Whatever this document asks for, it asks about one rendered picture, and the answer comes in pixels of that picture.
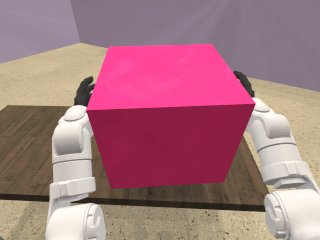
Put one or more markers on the carton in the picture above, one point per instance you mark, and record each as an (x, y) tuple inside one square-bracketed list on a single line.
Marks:
[(165, 115)]

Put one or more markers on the robot left forearm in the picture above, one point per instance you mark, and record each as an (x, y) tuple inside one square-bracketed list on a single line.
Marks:
[(71, 159)]

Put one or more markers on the robot right hand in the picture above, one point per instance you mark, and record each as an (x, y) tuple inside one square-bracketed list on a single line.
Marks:
[(245, 83)]

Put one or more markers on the robot left upper arm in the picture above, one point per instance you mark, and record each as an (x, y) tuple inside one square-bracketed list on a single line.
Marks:
[(77, 222)]

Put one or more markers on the robot right upper arm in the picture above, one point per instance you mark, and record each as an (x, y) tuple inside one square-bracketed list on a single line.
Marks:
[(293, 214)]

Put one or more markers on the robot right forearm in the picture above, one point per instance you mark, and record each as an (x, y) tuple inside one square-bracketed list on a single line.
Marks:
[(282, 165)]

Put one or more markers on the table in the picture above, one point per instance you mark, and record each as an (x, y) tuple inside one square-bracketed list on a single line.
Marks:
[(26, 170)]

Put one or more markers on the robot left hand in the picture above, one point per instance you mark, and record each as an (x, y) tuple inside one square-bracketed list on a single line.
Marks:
[(83, 94)]

